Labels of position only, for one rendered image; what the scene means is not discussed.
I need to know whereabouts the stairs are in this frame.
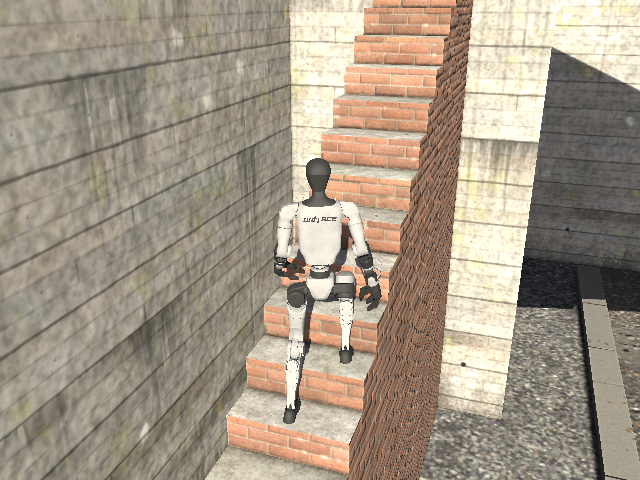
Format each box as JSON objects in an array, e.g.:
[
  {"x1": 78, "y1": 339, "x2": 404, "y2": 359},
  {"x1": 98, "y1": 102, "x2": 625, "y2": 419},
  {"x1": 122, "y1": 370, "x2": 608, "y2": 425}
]
[{"x1": 205, "y1": 0, "x2": 473, "y2": 480}]

